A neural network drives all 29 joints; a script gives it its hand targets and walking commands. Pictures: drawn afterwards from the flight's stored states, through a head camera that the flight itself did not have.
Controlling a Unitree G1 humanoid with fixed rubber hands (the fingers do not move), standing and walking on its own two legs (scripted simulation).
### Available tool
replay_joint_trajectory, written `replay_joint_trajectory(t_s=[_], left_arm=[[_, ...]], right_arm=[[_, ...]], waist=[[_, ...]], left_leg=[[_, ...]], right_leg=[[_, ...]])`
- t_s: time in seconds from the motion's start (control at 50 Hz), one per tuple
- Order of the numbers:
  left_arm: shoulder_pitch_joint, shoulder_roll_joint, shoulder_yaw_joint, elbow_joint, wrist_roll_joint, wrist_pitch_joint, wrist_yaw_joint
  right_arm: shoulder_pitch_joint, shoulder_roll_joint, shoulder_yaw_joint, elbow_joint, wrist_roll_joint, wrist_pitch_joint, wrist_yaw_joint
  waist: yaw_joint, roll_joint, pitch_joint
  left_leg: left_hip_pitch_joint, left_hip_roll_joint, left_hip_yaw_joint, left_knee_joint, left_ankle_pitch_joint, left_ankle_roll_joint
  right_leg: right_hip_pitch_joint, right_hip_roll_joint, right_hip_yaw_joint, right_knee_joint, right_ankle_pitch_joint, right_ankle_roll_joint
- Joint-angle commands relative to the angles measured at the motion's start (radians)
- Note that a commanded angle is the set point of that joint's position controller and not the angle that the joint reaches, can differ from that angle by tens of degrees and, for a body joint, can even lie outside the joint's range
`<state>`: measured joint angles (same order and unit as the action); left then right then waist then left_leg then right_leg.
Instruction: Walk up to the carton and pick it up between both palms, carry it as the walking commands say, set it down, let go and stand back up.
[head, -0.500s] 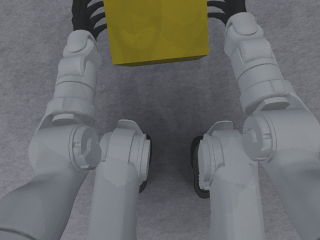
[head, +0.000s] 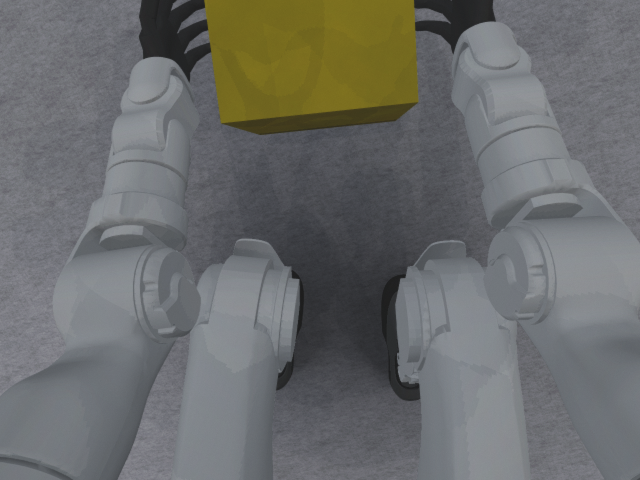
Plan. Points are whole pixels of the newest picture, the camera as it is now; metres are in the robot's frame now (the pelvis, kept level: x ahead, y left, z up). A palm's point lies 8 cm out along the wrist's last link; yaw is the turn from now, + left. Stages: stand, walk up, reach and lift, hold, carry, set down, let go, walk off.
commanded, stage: set down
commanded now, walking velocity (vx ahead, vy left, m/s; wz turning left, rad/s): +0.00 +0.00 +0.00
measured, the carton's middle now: (315, 35) +0.56 +0.03 -0.26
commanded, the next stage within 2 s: none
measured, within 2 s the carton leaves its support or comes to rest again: neither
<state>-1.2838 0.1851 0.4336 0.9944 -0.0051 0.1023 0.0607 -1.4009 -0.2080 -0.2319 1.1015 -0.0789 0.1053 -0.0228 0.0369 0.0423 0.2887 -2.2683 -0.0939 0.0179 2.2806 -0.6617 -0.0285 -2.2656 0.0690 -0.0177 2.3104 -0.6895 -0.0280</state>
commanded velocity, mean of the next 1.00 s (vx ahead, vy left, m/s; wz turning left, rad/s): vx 0.00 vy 0.00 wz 0.00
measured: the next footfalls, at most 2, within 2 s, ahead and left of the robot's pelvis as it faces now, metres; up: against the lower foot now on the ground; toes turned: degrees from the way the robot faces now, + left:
none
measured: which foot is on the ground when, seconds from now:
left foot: down 0.00-1.00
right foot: down 0.00-1.00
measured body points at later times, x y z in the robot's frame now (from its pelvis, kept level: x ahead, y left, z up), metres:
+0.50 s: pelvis -0.01 +0.00 +0.00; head +0.35 -0.02 +0.26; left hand +0.52 +0.18 -0.17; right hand +0.54 -0.13 -0.19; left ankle +0.09 +0.11 -0.32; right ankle +0.08 -0.10 -0.32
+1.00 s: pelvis -0.02 +0.00 +0.00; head +0.34 -0.01 +0.27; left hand +0.49 +0.20 -0.17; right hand +0.53 -0.17 -0.18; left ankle +0.09 +0.11 -0.32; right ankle +0.08 -0.10 -0.32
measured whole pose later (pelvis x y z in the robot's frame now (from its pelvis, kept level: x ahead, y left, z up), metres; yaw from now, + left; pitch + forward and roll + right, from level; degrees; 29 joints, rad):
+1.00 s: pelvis -0.02 +0.00 +0.00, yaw +0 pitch +35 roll +2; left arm -1.27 0.26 0.20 1.06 -0.20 0.02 0.13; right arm -1.39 -0.38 -0.05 1.17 0.17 0.04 -0.07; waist 0.06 0.02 0.34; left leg -2.26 -0.06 0.04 2.26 -0.61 -0.01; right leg -2.26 0.07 -0.02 2.29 -0.63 -0.02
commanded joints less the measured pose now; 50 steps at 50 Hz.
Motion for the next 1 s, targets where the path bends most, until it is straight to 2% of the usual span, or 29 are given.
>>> replay_joint_trajectory(t_s=[0.0, 0.02, 0.08, 0.12, 0.14, 0.16, 0.26, 0.28, 0.3, 0.32, 0.4, 0.44, 0.46, 0.5, 0.52, 0.56, 0.62, 0.64, 0.66, 0.72, 0.78, 0.8, 0.82, 0.88, 0.9, 0.94, 0.96, 0.98], left_arm=[[-0.372, -0.804, -0.311, 0.011, -0.018, 0.031, -0.210], [-0.372, -0.804, -0.312, 0.008, -0.013, 0.032, -0.208], [-0.353, -0.776, -0.299, 0.014, -0.009, 0.031, -0.206], [-0.346, -0.756, -0.288, 0.016, 0.000, 0.028, -0.202], [-0.342, -0.749, -0.282, 0.009, 0.001, 0.027, -0.199], [-0.350, -0.739, -0.283, 0.007, 0.000, 0.027, -0.199], [-0.324, -0.659, -0.252, 0.013, 0.004, 0.015, -0.178], [-0.318, -0.636, -0.246, 0.013, 0.008, 0.011, -0.172], [-0.293, -0.605, -0.235, 0.024, 0.005, 0.007, -0.164], [-0.304, -0.561, -0.230, 0.017, 0.002, 0.001, -0.152], [-0.247, -0.345, -0.185, 0.032, -0.005, -0.031, -0.090], [-0.216, -0.201, -0.168, 0.058, -0.018, -0.046, -0.049], [-0.200, -0.146, -0.169, 0.051, -0.031, -0.056, -0.028], [-0.153, 0.004, -0.156, 0.060, -0.063, -0.081, 0.018], [-0.155, 0.065, -0.162, 0.056, -0.093, -0.093, 0.037], [-0.173, 0.114, -0.175, 0.026, -0.127, -0.118, 0.064], [-0.220, 0.137, -0.201, -0.049, -0.160, -0.139, 0.075], [-0.232, 0.140, -0.210, -0.047, -0.171, -0.141, 0.075], [-0.228, 0.149, -0.209, -0.053, -0.179, -0.140, 0.075], [-0.219, 0.171, -0.216, -0.002, -0.186, -0.127, 0.068], [-0.219, 0.185, -0.217, 0.020, -0.181, -0.124, 0.066], [-0.233, 0.190, -0.218, 0.029, -0.186, -0.122, 0.066], [-0.240, 0.194, -0.219, 0.024, -0.188, -0.120, 0.067], [-0.239, 0.191, -0.221, 0.009, -0.188, -0.113, 0.067], [-0.244, 0.193, -0.225, 0.005, -0.190, -0.112, 0.067], [-0.241, 0.208, -0.210, -0.055, -0.184, -0.112, 0.075], [-0.224, 0.202, -0.218, -0.084, -0.197, -0.107, 0.078], [-0.205, 0.195, -0.224, -0.133, -0.204, -0.103, 0.081]], right_arm=[[-0.219, 0.720, 0.204, 0.032, 0.003, 0.015, 0.167], [-0.216, 0.715, 0.197, 0.033, 0.003, 0.015, 0.166], [-0.228, 0.689, 0.199, 0.019, 0.001, 0.010, 0.163], [-0.237, 0.673, 0.199, 0.019, 0.008, 0.008, 0.161], [-0.232, 0.659, 0.190, 0.025, 0.000, 0.008, 0.158], [-0.227, 0.653, 0.193, 0.024, 0.004, 0.007, 0.156], [-0.226, 0.556, 0.164, 0.030, -0.002, -0.007, 0.134], [-0.231, 0.531, 0.165, 0.032, -0.002, -0.009, 0.128], [-0.221, 0.478, 0.148, 0.038, -0.006, -0.014, 0.117], [-0.227, 0.442, 0.145, 0.037, -0.002, -0.016, 0.107], [-0.215, 0.218, 0.118, 0.046, 0.014, -0.039, 0.050], [-0.209, 0.085, 0.115, 0.040, 0.035, -0.052, 0.016], [-0.205, 0.029, 0.121, 0.025, 0.051, -0.060, 0.001], [-0.186, -0.132, 0.126, 0.011, 0.083, -0.082, -0.043], [-0.204, -0.197, 0.128, -0.014, 0.104, -0.094, -0.064], [-0.243, -0.224, 0.142, -0.066, 0.149, -0.109, -0.081], [-0.285, -0.234, 0.173, -0.103, 0.202, -0.116, -0.076], [-0.296, -0.231, 0.181, -0.096, 0.217, -0.110, -0.070], [-0.302, -0.229, 0.193, -0.108, 0.232, -0.112, -0.065], [-0.304, -0.237, 0.214, -0.077, 0.264, -0.101, -0.046], [-0.293, -0.260, 0.202, -0.031, 0.266, -0.095, -0.036], [-0.286, -0.265, 0.196, -0.007, 0.261, -0.094, -0.036], [-0.280, -0.275, 0.198, 0.012, 0.267, -0.092, -0.034], [-0.270, -0.296, 0.174, 0.014, 0.244, -0.091, -0.040], [-0.271, -0.289, 0.185, 0.013, 0.254, -0.092, -0.039], [-0.281, -0.302, 0.169, -0.048, 0.250, -0.093, -0.049], [-0.266, -0.308, 0.175, -0.072, 0.249, -0.092, -0.053], [-0.272, -0.303, 0.167, -0.141, 0.253, -0.089, -0.059]], waist=[[-0.058, -0.091, -0.789], [-0.054, -0.076, -0.787], [-0.045, -0.091, -0.779], [-0.034, -0.079, -0.792], [-0.044, -0.092, -0.779], [-0.036, -0.088, -0.789], [-0.044, -0.084, -0.799], [-0.037, -0.091, -0.799], [-0.045, -0.086, -0.798], [-0.031, -0.081, -0.815], [-0.029, -0.085, -0.821], [-0.012, -0.088, -0.838], [-0.017, -0.092, -0.852], [-0.004, -0.100, -0.896], [-0.010, -0.110, -0.918], [0.003, -0.117, -0.992], [0.033, -0.131, -1.066], [0.035, -0.125, -1.076], [0.051, -0.142, -1.066], [0.064, -0.144, -0.997], [0.071, -0.121, -0.948], [0.054, -0.133, -0.944], [0.063, -0.116, -0.952], [0.035, -0.119, -0.982], [0.041, -0.104, -1.014], [0.044, -0.116, -1.112], [0.027, -0.135, -1.187], [0.031, -0.126, -1.282]], left_leg=[[0.308, -0.051, 0.000, -0.149, 0.406, -0.004], [0.315, -0.051, -0.003, -0.153, 0.409, -0.004], [0.297, -0.049, -0.003, -0.151, 0.400, -0.003], [0.314, -0.046, 0.003, -0.154, 0.397, -0.008], [0.314, -0.049, -0.004, -0.159, 0.395, -0.003], [0.314, -0.045, -0.003, -0.152, 0.407, -0.007], [0.334, -0.040, -0.006, -0.154, 0.401, -0.012], [0.328, -0.038, -0.006, -0.156, 0.406, -0.014], [0.330, -0.036, -0.007, -0.153, 0.401, -0.019], [0.354, -0.034, -0.008, -0.161, 0.409, -0.020], [0.362, -0.017, 0.001, -0.157, 0.410, -0.028], [0.398, -0.009, -0.002, -0.169, 0.415, -0.029], [0.395, -0.003, -0.001, -0.163, 0.419, -0.029], [0.413, 0.005, -0.005, -0.174, 0.453, -0.034], [0.412, 0.008, -0.010, -0.169, 0.467, -0.032], [0.445, 0.011, -0.016, -0.159, 0.516, -0.026], [0.460, 0.017, -0.017, -0.154, 0.559, -0.015], [0.464, 0.023, -0.017, -0.153, 0.555, -0.012], [0.445, 0.023, -0.021, -0.158, 0.544, -0.008], [0.414, 0.040, -0.018, -0.162, 0.476, 0.001], [0.411, 0.050, -0.018, -0.179, 0.436, 0.005], [0.415, 0.052, -0.023, -0.177, 0.431, 0.007], [0.434, 0.055, -0.018, -0.183, 0.427, 0.002], [0.447, 0.056, -0.021, -0.186, 0.419, 0.001], [0.475, 0.053, -0.014, -0.184, 0.437, -0.001], [0.508, 0.049, -0.014, -0.184, 0.475, -0.001], [0.542, 0.044, -0.011, -0.189, 0.500, -0.003], [0.597, 0.038, -0.005, -0.190, 0.541, -0.004]], right_leg=[[0.441, 0.035, 0.048, -0.215, 0.490, -0.018], [0.433, 0.035, 0.049, -0.217, 0.490, -0.019], [0.438, 0.033, 0.054, -0.217, 0.486, -0.019], [0.453, 0.033, 0.054, -0.214, 0.485, -0.015], [0.438, 0.034, 0.050, -0.217, 0.481, -0.012], [0.447, 0.031, 0.058, -0.212, 0.493, -0.015], [0.455, 0.029, 0.057, -0.216, 0.479, -0.011], [0.461, 0.024, 0.057, -0.212, 0.490, -0.007], [0.469, 0.021, 0.058, -0.215, 0.483, -0.005], [0.477, 0.020, 0.056, -0.212, 0.487, -0.002], [0.496, 0.008, 0.063, -0.219, 0.479, 0.009], [0.512, 0.001, 0.065, -0.225, 0.478, 0.015], [0.511, -0.003, 0.068, -0.219, 0.479, 0.017], [0.542, -0.012, 0.069, -0.220, 0.507, 0.025], [0.537, -0.015, 0.068, -0.213, 0.518, 0.026], [0.550, -0.018, 0.080, -0.207, 0.555, 0.028], [0.574, -0.023, 0.090, -0.198, 0.603, 0.026], [0.580, -0.026, 0.091, -0.198, 0.597, 0.028], [0.571, -0.030, 0.087, -0.194, 0.588, 0.028], [0.520, -0.041, 0.091, -0.200, 0.508, 0.025], [0.476, -0.047, 0.088, -0.210, 0.438, 0.025], [0.466, -0.051, 0.087, -0.212, 0.432, 0.024], [0.478, -0.051, 0.087, -0.215, 0.418, 0.022], [0.477, -0.053, 0.074, -0.220, 0.403, 0.020], [0.499, -0.049, 0.076, -0.221, 0.420, 0.018], [0.552, -0.044, 0.070, -0.219, 0.466, 0.020], [0.604, -0.041, 0.061, -0.220, 0.495, 0.021], [0.647, -0.034, 0.053, -0.220, 0.533, 0.022]])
